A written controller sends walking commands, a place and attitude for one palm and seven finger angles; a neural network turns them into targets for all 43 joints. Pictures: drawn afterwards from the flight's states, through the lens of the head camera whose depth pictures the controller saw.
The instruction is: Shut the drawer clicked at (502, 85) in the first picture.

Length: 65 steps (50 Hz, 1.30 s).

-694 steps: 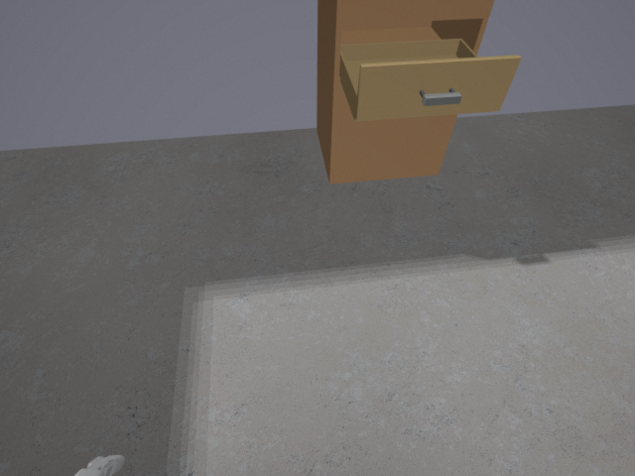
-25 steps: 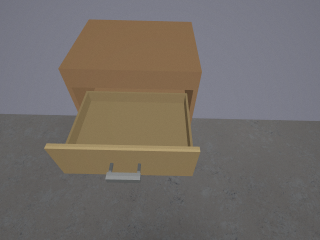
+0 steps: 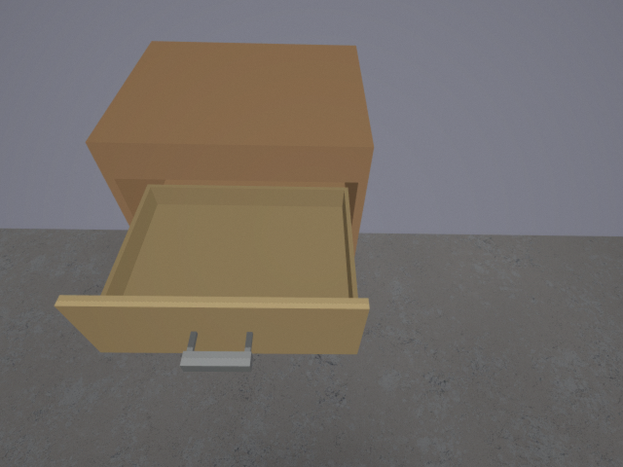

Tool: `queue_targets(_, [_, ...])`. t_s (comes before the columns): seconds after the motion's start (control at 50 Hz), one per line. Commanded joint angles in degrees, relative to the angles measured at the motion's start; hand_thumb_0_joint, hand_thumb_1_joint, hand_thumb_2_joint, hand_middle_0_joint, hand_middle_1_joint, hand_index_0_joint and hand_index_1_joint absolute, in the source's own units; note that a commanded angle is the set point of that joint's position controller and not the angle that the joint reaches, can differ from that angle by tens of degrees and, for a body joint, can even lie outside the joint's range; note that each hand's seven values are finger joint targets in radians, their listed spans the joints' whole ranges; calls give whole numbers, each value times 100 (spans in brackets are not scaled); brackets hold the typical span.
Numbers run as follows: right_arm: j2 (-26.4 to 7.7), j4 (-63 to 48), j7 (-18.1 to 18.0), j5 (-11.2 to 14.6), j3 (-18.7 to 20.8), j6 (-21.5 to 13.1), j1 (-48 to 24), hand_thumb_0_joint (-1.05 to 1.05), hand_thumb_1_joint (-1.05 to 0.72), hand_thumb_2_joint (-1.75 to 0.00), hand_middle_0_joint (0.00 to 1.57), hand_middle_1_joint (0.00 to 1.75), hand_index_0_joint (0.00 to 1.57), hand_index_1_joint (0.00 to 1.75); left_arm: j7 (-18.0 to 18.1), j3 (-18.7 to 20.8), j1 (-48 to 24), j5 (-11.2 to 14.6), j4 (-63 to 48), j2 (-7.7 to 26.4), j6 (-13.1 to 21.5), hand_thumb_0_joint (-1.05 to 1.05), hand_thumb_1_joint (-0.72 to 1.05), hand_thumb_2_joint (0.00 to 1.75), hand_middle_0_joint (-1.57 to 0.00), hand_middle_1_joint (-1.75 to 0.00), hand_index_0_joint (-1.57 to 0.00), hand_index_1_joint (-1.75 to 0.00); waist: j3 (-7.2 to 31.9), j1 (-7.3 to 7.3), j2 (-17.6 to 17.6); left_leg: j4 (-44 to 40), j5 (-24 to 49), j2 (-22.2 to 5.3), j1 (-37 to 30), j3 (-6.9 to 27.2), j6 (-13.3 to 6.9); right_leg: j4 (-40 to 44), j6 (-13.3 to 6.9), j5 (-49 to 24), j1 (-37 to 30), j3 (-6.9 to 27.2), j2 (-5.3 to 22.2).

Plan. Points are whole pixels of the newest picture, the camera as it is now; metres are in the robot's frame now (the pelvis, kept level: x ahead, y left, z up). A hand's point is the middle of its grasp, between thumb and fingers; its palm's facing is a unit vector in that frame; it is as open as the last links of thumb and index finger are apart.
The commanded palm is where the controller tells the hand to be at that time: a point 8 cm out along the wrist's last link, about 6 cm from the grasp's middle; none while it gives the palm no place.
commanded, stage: raise the hand and make a fist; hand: left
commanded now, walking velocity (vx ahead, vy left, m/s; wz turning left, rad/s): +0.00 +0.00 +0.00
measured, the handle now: (219, 349) +0.32 +0.18 -0.15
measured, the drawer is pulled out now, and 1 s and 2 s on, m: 0.30 0.30 0.30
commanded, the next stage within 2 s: bring the fist close to the handle in 1.96 s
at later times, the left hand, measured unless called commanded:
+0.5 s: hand out of the picture +0.11 +0.15 -0.08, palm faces +0.11 -0.99 +0.01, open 5.9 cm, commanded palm +0.10 +0.21 -0.07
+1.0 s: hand out of the picture +0.14 +0.16 -0.06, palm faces +0.06 -1.00 -0.01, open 3.5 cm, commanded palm +0.10 +0.21 -0.06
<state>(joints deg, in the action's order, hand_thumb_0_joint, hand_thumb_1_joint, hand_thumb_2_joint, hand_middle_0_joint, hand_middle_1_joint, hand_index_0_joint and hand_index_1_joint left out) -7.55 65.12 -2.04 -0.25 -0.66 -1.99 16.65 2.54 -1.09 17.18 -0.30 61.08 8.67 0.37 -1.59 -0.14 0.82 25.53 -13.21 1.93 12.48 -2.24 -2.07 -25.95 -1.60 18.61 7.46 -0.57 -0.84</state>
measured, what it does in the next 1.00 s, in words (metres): lowers itself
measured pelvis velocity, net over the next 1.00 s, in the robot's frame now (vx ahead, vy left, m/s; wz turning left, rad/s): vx -0.06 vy -0.01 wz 0.01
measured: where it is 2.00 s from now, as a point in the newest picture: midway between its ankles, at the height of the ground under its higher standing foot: outside the picture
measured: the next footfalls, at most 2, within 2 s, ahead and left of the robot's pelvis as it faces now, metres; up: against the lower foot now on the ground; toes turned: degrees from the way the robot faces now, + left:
none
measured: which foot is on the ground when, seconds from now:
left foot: down 0.00-1.00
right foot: down 0.00-1.00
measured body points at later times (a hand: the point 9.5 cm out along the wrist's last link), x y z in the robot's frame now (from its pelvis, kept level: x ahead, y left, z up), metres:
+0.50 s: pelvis -0.05 -0.04 -0.10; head -0.01 -0.03 +0.35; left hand +0.10 +0.20 -0.08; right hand +0.22 -0.28 -0.12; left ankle +0.00 +0.10 -0.74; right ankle -0.05 -0.10 -0.74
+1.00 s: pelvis -0.06 -0.01 -0.10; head +0.01 -0.01 +0.34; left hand +0.13 +0.21 -0.06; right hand +0.09 -0.27 -0.19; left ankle +0.00 +0.10 -0.74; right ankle -0.05 -0.10 -0.74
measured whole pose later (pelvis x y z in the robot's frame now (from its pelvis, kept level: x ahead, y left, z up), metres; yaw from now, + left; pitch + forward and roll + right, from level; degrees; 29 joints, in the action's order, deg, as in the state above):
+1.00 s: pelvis -0.06 -0.01 -0.10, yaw +0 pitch +16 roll -2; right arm -13.2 34.3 -3.5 1.1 2.4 -10.2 15.4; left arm -8.8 4.4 31.3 14.2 -2.7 9.3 27.9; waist 9.1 -1.8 -2.6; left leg 68.4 -26.5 -0.8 57.9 0.2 -1.2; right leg -68.0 -3.1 32.9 51.3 -4.5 -2.6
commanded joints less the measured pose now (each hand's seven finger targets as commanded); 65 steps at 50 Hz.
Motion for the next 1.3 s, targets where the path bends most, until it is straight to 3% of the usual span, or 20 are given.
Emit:
queue_targets(0.0, [-528,-141,7,12,54,-40,382,0,-90,-90,20,30,20,30,19,85,460,-15,-155,478,75,0,90,90,-20,-30,-20,-30,-193,41,-76,-384,1325,-763,-305,743,-155,479,-124,-1306,406,495,650])
queue_targets(0.02, [-532,-149,8,8,62,-44,359,0,-90,-90,20,30,20,30,24,93,507,-19,-164,470,82,0,90,90,-20,-30,-20,-30,-120,57,-50,-351,1375,-767,-369,731,-150,475,-120,-1366,386,507,666])
queue_targets(0.04, [-752,-599,38,14,80,-47,-239,0,-90,-90,20,30,20,30,215,149,800,-130,45,612,255,0,90,90,-20,-30,-20,-30,-304,186,14,855,1707,-723,104,526,52,608,68,-3362,441,779,894])
queue_targets(0.06, [-1823,-2641,-146,280,330,-877,-117,0,-90,-90,20,30,20,30,191,812,-3214,1031,-8873,1925,1363,0,90,90,-22,-32,-22,-32,2561,-527,-1029,92,2066,-116,-1576,366,-48,-10,-33,-3021,324,248,389])
queue_targets(0.08, [-1291,-2280,-351,157,136,-1427,-490,0,-90,-90,20,30,20,30,425,885,-747,626,-7529,1637,1201,0,90,90,-24,-34,-24,-34,2852,85,-1850,15,2919,-436,-2313,333,-21,-461,-135,-1873,480,14,71])
queue_targets(0.1, [-1127,-2215,-257,173,201,-1592,-407,0,-90,-90,20,30,20,30,602,69,938,745,-6500,411,494,0,90,90,-26,-37,-26,-37,2020,-175,-1563,31,3062,-419,-1605,513,158,-724,-10,-792,1038,-385,33])
queue_targets(0.12, [-1151,-2041,-216,205,248,-1581,-309,0,-90,-90,20,30,20,30,495,-131,846,853,-5922,-209,389,0,90,90,-28,-39,-28,-39,892,-291,-542,214,2579,-459,-797,578,83,-661,69,-543,1524,-475,77])
queue_targets(0.14, [-1325,-2341,-155,128,388,-1585,-421,0,-90,-90,20,30,20,30,364,42,464,861,-5983,6,644,0,90,90,-30,-41,-30,-41,193,-377,175,563,1663,-379,-44,661,9,-466,93,-611,1975,-548,38])
queue_targets(0.16, [-1469,-2480,-124,32,500,-1570,-465,0,-90,-90,20,30,20,30,178,311,690,862,-5586,160,978,0,90,90,-32,-43,-32,-43,227,-439,866,1003,1039,-266,496,584,-23,-531,114,-737,2347,-563,19])
queue_targets(0.18, [-1417,-2671,-92,-26,539,-1558,-607,0,-90,-90,20,30,20,30,-72,330,1396,948,-5151,-78,1377,0,90,90,-34,-45,-34,-45,299,-271,1307,1381,701,-208,1096,532,0,-883,133,-731,2608,-566,16])
queue_targets(0.24, [-1288,-3292,85,-12,633,-1572,-1085,0,-90,-90,20,30,20,30,-1001,521,2658,1289,-5166,-246,2692,0,90,90,-40,-52,-40,-52,1145,294,1366,2211,575,-100,2230,324,167,-2019,125,-1408,2696,-375,75])
queue_targets(0.32, [-1245,-3794,226,77,732,-1497,-1326,0,-90,-90,20,30,20,30,-1948,1430,2286,1529,-5573,644,3945,0,90,90,-48,-60,-48,-60,1844,418,284,3159,183,-8,3261,170,226,-2916,88,-1529,3018,187,204])
queue_targets(0.42, [-1136,-4478,-46,128,640,-1122,-1359,0,-90,-90,20,30,20,30,-1678,1438,936,1645,-7106,900,3545,0,90,90,-58,-71,-58,-71,1986,159,-172,3756,-669,-20,3759,176,61,-2675,146,217,3429,911,260])
queue_targets(0.54, [-1131,-4334,-248,102,442,-1197,-925,0,-90,-90,20,30,20,30,-1776,801,115,1545,-7854,786,3653,0,90,90,-70,-84,-70,-84,2022,-333,-457,4078,-629,-262,3679,407,-53,-2718,156,304,3990,717,118])
queue_targets(0.6, [-1186,-4241,-290,184,357,-1262,-952,0,-90,-90,20,30,20,30,-2007,763,303,1606,-7196,794,3202,0,90,90,-76,-91,-76,-91,1823,-308,-266,4047,-873,-275,3873,476,-58,-2522,192,842,4020,744,107])
queue_targets(0.7, [-1078,-4253,-311,251,333,-1175,-1142,0,-90,-90,20,30,20,30,-1758,1383,912,1695,-6751,1033,2383,0,90,90,-86,-101,-86,-101,2069,73,182,3823,-916,-242,4024,516,-20,-2354,291,1044,3363,852,238])
queue_targets(0.8, [-976,-4210,-233,181,364,-1132,-1142,0,-90,-90,20,30,20,30,-1253,1444,1184,1592,-7228,918,2657,0,90,90,-96,-112,-96,-112,2166,177,65,3606,-617,-267,3868,497,8,-2621,251,430,3270,600,221])
queue_targets(0.9, [-1093,-4207,-150,144,431,-1218,-1003,0,-90,-90,20,30,20,30,-1145,758,1383,1468,-7456,485,3162,0,90,90,-106,-123,-106,-123,1995,-63,107,3524,-671,-281,3657,494,-21,-2765,135,689,3830,251,91])
queue_targets(1.04, [-1203,-4463,-86,113,468,-1179,-881,0,-90,-90,20,30,20,30,-883,273,1632,1221,-8071,318,3349,0,90,90,-120,-138,-120,-138,2207,-43,-344,3349,-737,-296,3269,577,-6,-3174,-26,852,4274,-238,-21])
queue_targets(1.28, [-1159,-5051,84,73,299,-622,-791,0,-90,-90,20,30,20,30,-344,-496,1800,676,-8496,-8,2761,0,90,90,-140,-160,-140,-160,2116,-89,-354,3141,-827,-369,2932,853,66,-3303,-61,840,4473,-443,-73])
